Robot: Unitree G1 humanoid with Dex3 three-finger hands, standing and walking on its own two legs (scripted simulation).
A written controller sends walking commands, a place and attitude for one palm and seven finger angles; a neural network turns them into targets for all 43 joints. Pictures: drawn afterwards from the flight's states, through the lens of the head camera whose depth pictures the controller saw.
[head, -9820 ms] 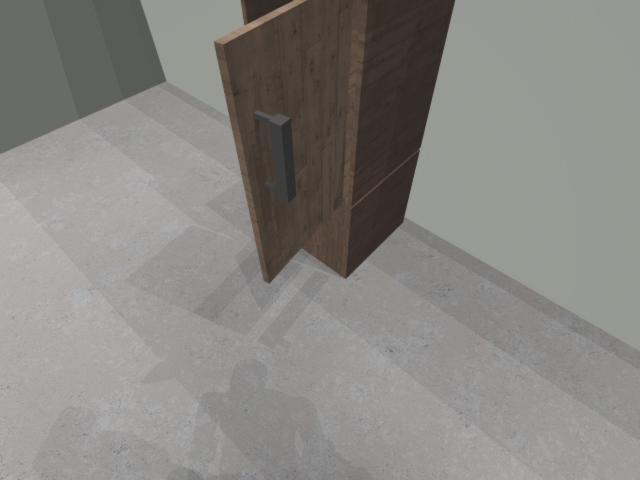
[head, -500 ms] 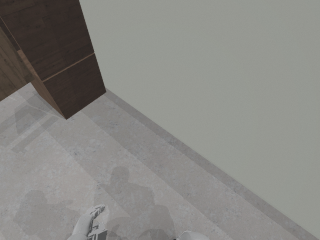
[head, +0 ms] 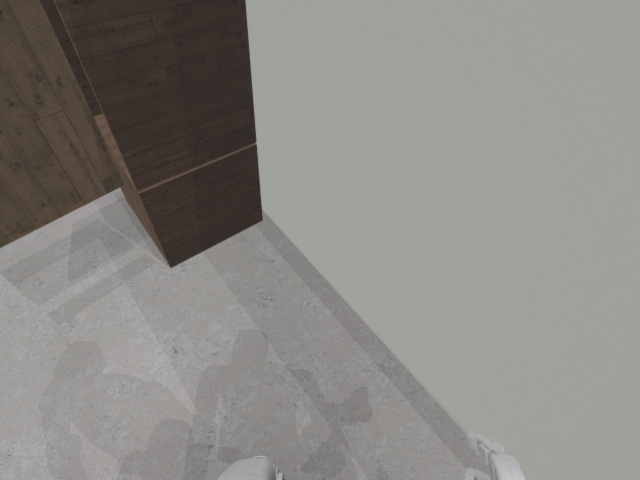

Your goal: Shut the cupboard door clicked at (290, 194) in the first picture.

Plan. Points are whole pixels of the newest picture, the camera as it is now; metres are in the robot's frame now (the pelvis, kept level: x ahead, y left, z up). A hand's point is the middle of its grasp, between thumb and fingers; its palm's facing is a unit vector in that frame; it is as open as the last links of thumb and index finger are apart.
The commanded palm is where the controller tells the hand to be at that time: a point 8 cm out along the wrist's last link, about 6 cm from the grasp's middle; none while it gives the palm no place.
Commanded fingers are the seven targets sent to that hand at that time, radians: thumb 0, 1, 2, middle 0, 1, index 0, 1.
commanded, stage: walk to a spot facing it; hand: left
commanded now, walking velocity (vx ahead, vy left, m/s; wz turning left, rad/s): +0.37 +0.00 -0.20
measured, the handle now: out of the picture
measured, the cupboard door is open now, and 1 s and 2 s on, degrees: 98 98 98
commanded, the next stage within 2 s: turn to face it in 0.26 s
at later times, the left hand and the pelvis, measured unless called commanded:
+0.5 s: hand (269, 327) +0.36 +0.12 -0.15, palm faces -0.18 -0.96 -0.23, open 7.3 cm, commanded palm none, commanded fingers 0.00 0.90 0.90 -0.20 -0.30 -0.20 -0.30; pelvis +0.21 -0.05 +0.00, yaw -6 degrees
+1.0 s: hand (221, 354) +0.31 +0.19 -0.18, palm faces +0.20 -0.96 -0.19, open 7.3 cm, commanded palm none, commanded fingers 0.00 0.90 0.90 -0.20 -0.30 -0.20 -0.30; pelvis +0.28 -0.02 +0.00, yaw +9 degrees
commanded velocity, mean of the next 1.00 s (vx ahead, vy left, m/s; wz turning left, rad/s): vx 0.09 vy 0.00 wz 0.27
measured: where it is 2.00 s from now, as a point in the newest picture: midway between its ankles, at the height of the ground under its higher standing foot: (339, 450)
